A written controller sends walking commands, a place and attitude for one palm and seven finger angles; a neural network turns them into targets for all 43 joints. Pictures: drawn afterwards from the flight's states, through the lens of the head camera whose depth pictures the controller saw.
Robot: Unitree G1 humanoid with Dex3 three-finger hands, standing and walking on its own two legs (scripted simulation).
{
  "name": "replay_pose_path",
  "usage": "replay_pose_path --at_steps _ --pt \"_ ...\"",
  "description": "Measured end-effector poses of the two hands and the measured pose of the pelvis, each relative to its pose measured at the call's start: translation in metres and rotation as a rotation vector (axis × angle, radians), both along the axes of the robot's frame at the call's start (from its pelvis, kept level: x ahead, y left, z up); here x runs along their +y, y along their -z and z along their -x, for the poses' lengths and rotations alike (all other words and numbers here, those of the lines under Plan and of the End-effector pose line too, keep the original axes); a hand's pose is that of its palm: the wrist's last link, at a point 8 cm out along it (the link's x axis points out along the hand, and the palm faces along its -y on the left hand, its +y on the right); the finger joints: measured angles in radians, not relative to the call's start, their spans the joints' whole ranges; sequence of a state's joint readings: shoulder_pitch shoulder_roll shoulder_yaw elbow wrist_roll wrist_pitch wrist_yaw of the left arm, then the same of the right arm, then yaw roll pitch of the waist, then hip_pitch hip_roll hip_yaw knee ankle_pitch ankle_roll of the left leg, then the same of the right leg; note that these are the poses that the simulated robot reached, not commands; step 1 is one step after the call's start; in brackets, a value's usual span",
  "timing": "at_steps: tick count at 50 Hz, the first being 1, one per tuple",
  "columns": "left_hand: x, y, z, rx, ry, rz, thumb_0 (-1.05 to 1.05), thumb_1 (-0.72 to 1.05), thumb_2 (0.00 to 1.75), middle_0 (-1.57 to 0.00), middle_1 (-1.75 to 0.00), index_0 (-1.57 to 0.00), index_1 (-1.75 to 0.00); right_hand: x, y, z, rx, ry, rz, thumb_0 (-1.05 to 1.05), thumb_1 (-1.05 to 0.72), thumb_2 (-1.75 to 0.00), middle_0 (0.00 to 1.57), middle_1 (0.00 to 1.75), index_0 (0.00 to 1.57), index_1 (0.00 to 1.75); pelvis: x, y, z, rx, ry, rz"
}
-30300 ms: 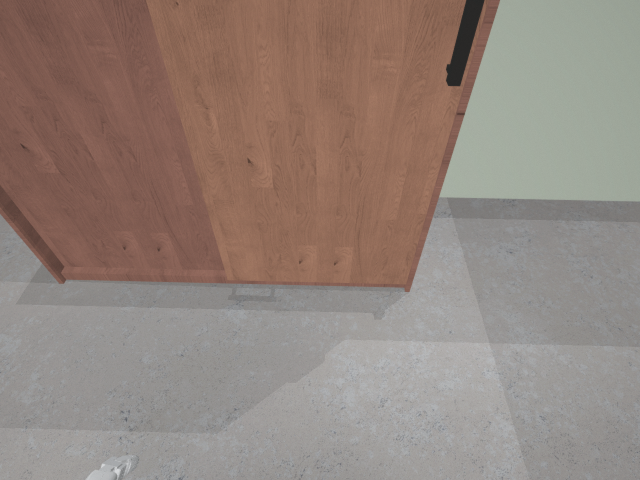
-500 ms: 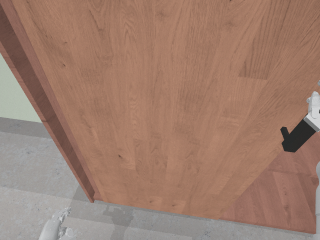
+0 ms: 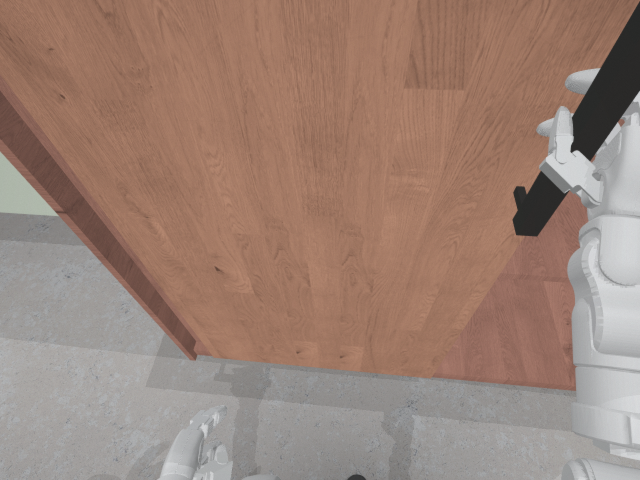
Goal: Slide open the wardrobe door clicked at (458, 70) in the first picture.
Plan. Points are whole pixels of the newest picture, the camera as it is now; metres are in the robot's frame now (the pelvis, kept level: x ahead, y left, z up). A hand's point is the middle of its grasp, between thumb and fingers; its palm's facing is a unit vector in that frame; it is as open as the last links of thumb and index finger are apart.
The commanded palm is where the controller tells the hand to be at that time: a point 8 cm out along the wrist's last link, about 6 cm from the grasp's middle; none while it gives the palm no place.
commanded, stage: stop walking and hold the door there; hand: right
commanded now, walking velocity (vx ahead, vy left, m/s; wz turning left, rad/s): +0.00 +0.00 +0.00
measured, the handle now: (580, 114) +0.43 -0.24 +0.23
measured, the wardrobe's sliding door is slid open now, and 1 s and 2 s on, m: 0.58 0.58 0.58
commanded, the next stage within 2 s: loosen the grip on the handle in 0.76 s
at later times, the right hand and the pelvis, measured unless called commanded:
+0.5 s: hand (552, 154) +0.39 -0.21 +0.21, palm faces +0.43 +0.89 -0.17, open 6.0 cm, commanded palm +0.35 -0.24 +0.17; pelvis +0.01 +0.05 -0.01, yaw +2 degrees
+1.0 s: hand (570, 151) +0.39 -0.22 +0.21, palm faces +0.36 +0.92 -0.13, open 7.1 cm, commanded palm +0.34 -0.25 +0.20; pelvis -0.01 +0.05 -0.01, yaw +1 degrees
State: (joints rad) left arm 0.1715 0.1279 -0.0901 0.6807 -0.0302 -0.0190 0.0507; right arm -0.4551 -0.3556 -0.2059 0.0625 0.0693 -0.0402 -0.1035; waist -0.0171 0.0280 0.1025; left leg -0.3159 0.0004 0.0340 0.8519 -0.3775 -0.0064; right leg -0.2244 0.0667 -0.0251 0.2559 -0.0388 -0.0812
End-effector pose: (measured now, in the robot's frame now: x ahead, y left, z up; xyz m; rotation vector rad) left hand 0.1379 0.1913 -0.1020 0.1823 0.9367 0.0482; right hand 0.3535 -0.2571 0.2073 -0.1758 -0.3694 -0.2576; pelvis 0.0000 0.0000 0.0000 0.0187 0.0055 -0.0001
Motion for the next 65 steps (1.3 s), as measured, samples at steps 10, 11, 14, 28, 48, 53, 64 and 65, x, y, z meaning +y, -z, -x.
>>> replay_pose_path --at_steps 10,11,14,28,48,53,64,65 --pt "0.050 0.000 0.011 -0.054 -0.029 -0.048 0.02 0.90 0.90 -0.20 -0.30 -0.20 -0.30 0.004 -0.003 0.003 0.042 0.067 0.024 -0.19 -0.73 -0.79 0.46 1.40 0.20 1.39 0.018 0.004 0.013 -0.017 -0.019 0.010" --pt "0.057 -0.001 0.010 -0.062 -0.042 -0.054 0.02 0.90 0.90 -0.20 -0.30 -0.20 -0.30 0.004 -0.003 0.003 0.047 0.074 0.018 -0.19 -0.73 -0.80 0.46 1.40 0.20 1.39 0.020 0.004 0.012 -0.018 -0.020 0.008" --pt "0.075 -0.005 0.009 -0.080 -0.069 -0.075 0.02 0.91 0.90 -0.20 -0.30 -0.20 -0.30 0.006 -0.003 0.003 0.052 0.093 -0.007 -0.18 -0.72 -0.81 0.46 1.40 0.21 1.39 0.029 0.004 0.007 -0.019 -0.022 0.007" --pt "0.122 -0.001 -0.010 -0.096 -0.133 -0.086 0.02 0.91 0.90 -0.19 -0.30 -0.20 -0.30 0.006 -0.005 0.004 0.077 0.181 0.041 -0.22 -0.67 -0.83 0.46 1.40 0.28 1.39 0.054 0.006 -0.018 -0.014 -0.032 0.012" --pt "0.106 -0.006 -0.003 -0.118 -0.057 -0.082 0.02 0.91 0.90 -0.20 -0.30 -0.20 -0.30 -0.008 -0.010 -0.002 0.087 0.096 0.029 -0.22 -0.49 -0.75 0.46 1.40 0.34 1.40 0.049 0.010 -0.002 0.009 -0.023 0.018" --pt "0.106 -0.010 0.008 -0.196 -0.072 -0.089 0.02 0.91 0.90 -0.20 -0.30 -0.20 -0.30 -0.007 -0.009 0.009 0.101 0.142 -0.006 -0.12 -0.30 -0.65 0.46 1.40 0.35 1.37 0.040 0.014 0.015 -0.002 -0.027 0.012" --pt "0.094 0.005 0.062 -0.097 -0.104 -0.121 0.02 0.91 0.90 -0.20 -0.30 -0.20 -0.30 -0.006 -0.005 0.009 0.061 0.166 0.043 -0.01 0.37 -0.30 0.41 1.34 0.30 1.28 0.031 0.020 0.030 -0.007 -0.024 0.008" --pt "0.093 0.007 0.066 -0.084 -0.108 -0.124 0.02 0.91 0.90 -0.20 -0.30 -0.20 -0.30 -0.007 -0.005 0.009 0.060 0.167 0.055 -0.01 0.40 -0.28 0.40 1.32 0.30 1.28 0.030 0.020 0.029 -0.007 -0.027 0.007"
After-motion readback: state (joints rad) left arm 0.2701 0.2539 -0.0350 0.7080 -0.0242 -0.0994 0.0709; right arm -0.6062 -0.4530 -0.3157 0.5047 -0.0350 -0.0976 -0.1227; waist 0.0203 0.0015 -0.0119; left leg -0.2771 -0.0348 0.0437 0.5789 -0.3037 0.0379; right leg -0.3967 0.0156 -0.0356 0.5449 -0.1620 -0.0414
